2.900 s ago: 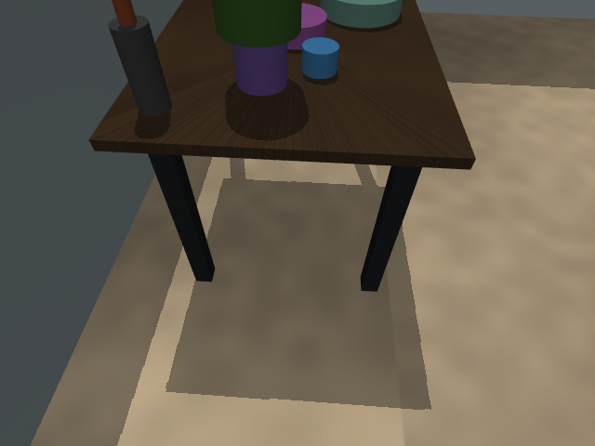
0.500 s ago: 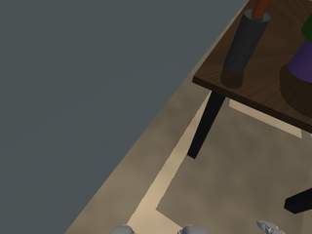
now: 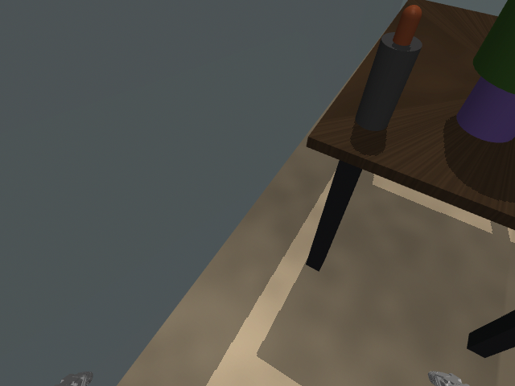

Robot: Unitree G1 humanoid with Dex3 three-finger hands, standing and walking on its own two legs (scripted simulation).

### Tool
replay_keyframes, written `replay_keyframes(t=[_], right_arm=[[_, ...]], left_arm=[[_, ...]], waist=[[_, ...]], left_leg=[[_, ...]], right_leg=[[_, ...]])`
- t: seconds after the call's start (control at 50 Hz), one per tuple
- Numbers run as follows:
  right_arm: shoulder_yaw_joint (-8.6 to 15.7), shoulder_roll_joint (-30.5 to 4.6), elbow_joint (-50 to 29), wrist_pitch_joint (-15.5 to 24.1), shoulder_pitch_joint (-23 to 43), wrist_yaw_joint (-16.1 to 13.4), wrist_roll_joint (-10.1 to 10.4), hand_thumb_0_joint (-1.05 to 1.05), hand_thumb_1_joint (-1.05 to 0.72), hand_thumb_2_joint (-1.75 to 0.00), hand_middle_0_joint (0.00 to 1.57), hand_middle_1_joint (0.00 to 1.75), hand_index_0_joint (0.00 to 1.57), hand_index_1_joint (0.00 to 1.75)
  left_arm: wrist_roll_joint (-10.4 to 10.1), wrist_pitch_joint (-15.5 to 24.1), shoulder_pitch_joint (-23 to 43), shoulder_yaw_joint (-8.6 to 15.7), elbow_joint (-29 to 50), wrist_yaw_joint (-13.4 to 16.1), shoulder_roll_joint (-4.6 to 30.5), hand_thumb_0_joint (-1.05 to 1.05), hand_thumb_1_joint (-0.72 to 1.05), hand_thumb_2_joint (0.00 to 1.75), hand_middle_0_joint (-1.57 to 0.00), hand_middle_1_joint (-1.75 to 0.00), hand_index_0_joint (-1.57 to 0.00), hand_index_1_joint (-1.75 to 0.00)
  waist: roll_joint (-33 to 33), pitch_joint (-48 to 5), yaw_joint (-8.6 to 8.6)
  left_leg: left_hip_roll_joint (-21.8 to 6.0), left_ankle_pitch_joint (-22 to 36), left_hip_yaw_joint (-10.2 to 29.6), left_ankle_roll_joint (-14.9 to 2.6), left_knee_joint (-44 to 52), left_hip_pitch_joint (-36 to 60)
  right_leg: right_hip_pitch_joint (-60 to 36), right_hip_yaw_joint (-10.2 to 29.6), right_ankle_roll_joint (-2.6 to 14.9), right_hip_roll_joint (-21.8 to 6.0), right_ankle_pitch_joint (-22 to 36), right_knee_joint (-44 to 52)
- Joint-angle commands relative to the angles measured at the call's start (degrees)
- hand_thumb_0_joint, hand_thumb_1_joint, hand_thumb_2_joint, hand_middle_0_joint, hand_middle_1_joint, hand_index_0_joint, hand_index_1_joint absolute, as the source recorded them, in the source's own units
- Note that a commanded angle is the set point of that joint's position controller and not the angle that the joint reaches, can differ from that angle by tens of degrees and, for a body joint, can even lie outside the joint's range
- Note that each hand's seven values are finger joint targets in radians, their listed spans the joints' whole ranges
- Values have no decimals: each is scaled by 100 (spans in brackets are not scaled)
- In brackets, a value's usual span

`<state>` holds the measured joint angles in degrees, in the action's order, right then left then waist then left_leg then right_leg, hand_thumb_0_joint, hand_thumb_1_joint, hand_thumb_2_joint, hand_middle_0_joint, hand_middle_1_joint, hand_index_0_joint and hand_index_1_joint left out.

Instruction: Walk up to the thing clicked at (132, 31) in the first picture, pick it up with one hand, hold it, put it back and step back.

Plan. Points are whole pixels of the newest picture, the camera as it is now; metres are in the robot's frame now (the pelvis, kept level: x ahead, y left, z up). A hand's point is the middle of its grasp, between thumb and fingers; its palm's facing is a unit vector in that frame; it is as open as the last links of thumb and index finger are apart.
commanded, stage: walk up
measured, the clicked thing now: (390, 71) +0.69 -0.27 +0.11
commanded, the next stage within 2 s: stand in 0.88 s
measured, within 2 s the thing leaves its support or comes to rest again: neither
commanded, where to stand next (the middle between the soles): +0.07 -0.02 m, yaw -4 degrees
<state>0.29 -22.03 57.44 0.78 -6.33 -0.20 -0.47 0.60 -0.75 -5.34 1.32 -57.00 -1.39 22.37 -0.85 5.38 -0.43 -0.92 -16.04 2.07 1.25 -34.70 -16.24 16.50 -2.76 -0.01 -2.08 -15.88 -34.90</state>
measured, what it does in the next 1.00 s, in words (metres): stands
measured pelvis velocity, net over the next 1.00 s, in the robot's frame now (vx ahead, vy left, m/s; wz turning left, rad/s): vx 0.02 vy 0.00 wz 0.00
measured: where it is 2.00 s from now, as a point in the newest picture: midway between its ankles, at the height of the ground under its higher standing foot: outside the picture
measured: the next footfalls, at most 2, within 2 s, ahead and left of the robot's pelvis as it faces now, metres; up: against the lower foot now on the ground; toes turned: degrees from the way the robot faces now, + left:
none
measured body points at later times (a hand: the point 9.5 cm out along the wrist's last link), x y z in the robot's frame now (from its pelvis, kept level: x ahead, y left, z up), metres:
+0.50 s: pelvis +0.00 +0.00 +0.02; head +0.02 +0.01 +0.47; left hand +0.08 +0.30 -0.12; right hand +0.09 -0.30 -0.11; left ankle +0.03 +0.14 -0.73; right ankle +0.03 -0.12 -0.73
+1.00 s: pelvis +0.02 +0.00 +0.02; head +0.03 +0.00 +0.47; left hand +0.09 +0.30 -0.12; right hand +0.11 -0.30 -0.11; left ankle +0.03 +0.14 -0.73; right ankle +0.03 -0.12 -0.73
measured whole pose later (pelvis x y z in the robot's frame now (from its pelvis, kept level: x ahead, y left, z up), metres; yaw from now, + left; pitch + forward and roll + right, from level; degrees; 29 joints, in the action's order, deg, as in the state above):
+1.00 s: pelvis +0.02 +0.00 +0.02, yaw +0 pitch -2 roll +0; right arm -0.3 -19.9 64.5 0.5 -4.8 0.2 -0.7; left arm 0.5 0.0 -5.7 1.1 -65.0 -1.2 19.7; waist -0.2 2.9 -0.7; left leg -1.4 -9.7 1.8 1.8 -20.1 -8.5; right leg 8.9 -2.9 -0.3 -1.5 -9.6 -20.4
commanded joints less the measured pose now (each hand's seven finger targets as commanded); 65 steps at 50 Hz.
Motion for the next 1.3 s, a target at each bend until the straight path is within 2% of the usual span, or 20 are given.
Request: replay_keyframes(t=[0.0, 0.1, 0.2, 0.26, 0.34, 0.44, 0.56, 0.66, 0.7, 0.74, 0.8, 0.84, 0.86, 0.92, 0.98, 1.0, 1.04, 1.12, 1.18, 1.28], right_arm=[[241, -1133, -181, 177, 171, -27, 3, 0, -90, -90, 20, 30, 20, 30], [212, -1127, 27, 197, 191, -24, -6, 0, -90, -90, 20, 30, 20, 30], [186, -1149, 130, 219, 293, -39, 4, 0, -90, -90, 20, 30, 20, 30], [186, -1107, 189, 212, 261, -55, 8, 0, -90, -90, 20, 30, 20, 30], [193, -1130, 253, 212, 256, -67, -11, 0, -90, -90, 20, 30, 20, 30], [218, -1137, 287, 206, 342, -69, -30, 0, -90, -90, 20, 30, 20, 30], [223, -1078, 282, 208, 314, -61, -5, 0, -90, -90, 20, 30, 20, 30], [231, -1087, 300, 182, 315, -68, -7, 0, -90, -90, 20, 30, 20, 30], [236, -1064, 272, 167, 392, -69, 7, 0, -90, -90, 20, 30, 20, 30], [235, -1058, 288, 155, 318, -72, -3, 0, -90, -90, 20, 30, 20, 30], [224, -1069, 304, 158, 411, -63, -15, 0, -90, -90, 20, 30, 20, 30], [233, -1077, 312, 156, 373, -69, -4, 0, -90, -90, 20, 30, 20, 30], [189, -1026, 366, 132, 408, -44, -21, 0, -90, -90, 20, 30, 20, 30], [169, -982, 378, 125, 410, -16, -16, 0, -90, -90, 20, 30, 20, 30], [163, -1030, 412, 130, 371, -3, -4, 0, -90, -90, 20, 30, 20, 30], [166, -1038, 418, 132, 377, -4, -9, 0, -90, -90, 20, 30, 20, 30], [162, -1031, 420, 127, 343, -4, -5, 0, -90, -90, 20, 30, 20, 30], [159, -1045, 437, 113, 357, -2, -4, 0, -90, -90, 20, 30, 20, 30], [159, -1009, 442, 120, 309, 0, -10, 0, -90, -90, 20, 30, 20, 30], [161, -1018, 472, 95, 302, -9, 2, 0, -90, -90, 20, 30, 20, 30]], left_arm=[[-1, 146, 350, 273, 195, 34, 1206, 0, 90, 90, -20, -30, -20, -30], [-26, 147, 428, 260, 43, 30, 1128, 0, 90, 90, -20, -30, -20, -30], [-54, 125, 304, 269, -144, 25, 1053, 0, 90, 90, -20, -30, -20, -30], [-49, 121, 292, 272, -203, 23, 1028, 0, 90, 90, -20, -30, -20, -30], [-54, 104, 296, 255, -258, 23, 961, 0, 90, 90, -20, -30, -20, -30], [-41, 86, 213, 262, -350, 22, 936, 0, 90, 90, -20, -30, -20, -30], [-22, 130, 200, 277, -362, 37, 958, 0, 90, 90, -20, -30, -20, -30], [-19, 119, 252, 284, -362, 53, 971, 0, 90, 90, -20, -30, -20, -30], [-18, 109, 176, 287, -387, 60, 957, 0, 90, 90, -20, -30, -20, -30], [-11, 113, 243, 297, -359, 59, 985, 0, 90, 90, -20, -30, -20, -30], [-12, 102, 223, 281, -361, 57, 940, 0, 90, 90, -20, -30, -20, -30], [-6, 95, 213, 303, -372, 55, 983, 0, 90, 90, -20, -30, -20, -30], [-13, 171, 178, 211, -440, 70, 940, 0, 90, 90, -20, -30, -20, -30], [0, 222, 264, 202, -470, 92, 1025, 0, 90, 90, -20, -30, -20, -30], [-26, 249, 207, 162, -507, 100, 989, 0, 90, 90, -20, -30, -20, -30], [-18, 247, 165, 156, -518, 106, 990, 0, 90, 90, -20, -30, -20, -30], [-24, 265, 252, 152, -510, 120, 1020, 0, 90, 90, -20, -30, -20, -30], [-26, 255, 216, 130, -545, 128, 994, 0, 90, 90, -20, -30, -20, -30], [-30, 286, 221, 132, -540, 138, 1036, 0, 90, 90, -20, -30, -20, -30], [-34, 282, 223, 123, -564, 157, 1025, 0, 90, 90, -20, -30, -20, -30]], waist=[[-146, -576, 21], [-126, -698, 16], [133, -706, -66], [102, -736, -51], [231, -719, -37], [275, -563, -27], [61, -791, 7], [54, -858, 22], [77, -752, -10], [23, -804, 37], [137, -669, -5], [113, -684, 2], [394, -840, 1], [242, -691, 11], [220, -676, 9], [268, -662, 2], [101, -697, 20], [159, -690, 9], [39, -832, 25], [5, -803, 37]], left_leg=[[-316, -30, 481, -352, 948, 81], [-399, 363, 431, -305, 1236, 348], [-513, 494, 500, -310, 1514, 369], [-513, 613, 451, -288, 1527, 434], [-567, 456, 529, -275, 1723, 318], [-585, 49, 618, -282, 1923, 181], [-528, 859, 424, -284, 1662, 575], [-560, 1061, 394, -276, 1626, 594], [-553, 1060, 385, -271, 1624, 646], [-544, 1090, 349, -259, 1587, 634], [-556, 815, 409, -256, 1722, 507], [-549, 853, 407, -256, 1719, 505], [-611, 689, 432, -220, 1836, 665], [-583, 604, 449, -202, 1903, 628], [-606, 911, 442, -204, 1919, 743], [-591, 784, 437, -198, 1939, 739], [-606, 1092, 427, -194, 1899, 750], [-598, 948, 414, -188, 1924, 735], [-619, 1353, 390, -168, 1874, 891], [-613, 1426, 357, -159, 1832, 965]], right_leg=[[-331, 986, 411, -661, -177, 1299], [-551, 922, 326, -642, 26, 1564], [-814, 753, 243, -555, 261, 1593], [-850, 753, 243, -563, 336, 1642], [-981, 680, 207, -520, 459, 1631], [-939, 641, 182, -480, 291, 1668], [-942, 665, 165, -582, 798, 1718], [-1034, 634, 158, -576, 967, 1700], [-915, 626, 147, -567, 858, 1748], [-977, 654, 168, -593, 893, 1760], [-942, 635, 145, -563, 723, 1797], [-980, 637, 158, -568, 729, 1765], [-1021, 688, 139, -607, 514, 1864], [-974, 676, 138, -586, 381, 1897], [-956, 679, 124, -599, 649, 1900], [-905, 653, 113, -575, 584, 1909], [-1025, 648, 110, -597, 760, 1880], [-1030, 612, 108, -585, 729, 1904], [-1158, 608, 109, -617, 1169, 1855], [-1162, 560, 91, -604, 1305, 1877]])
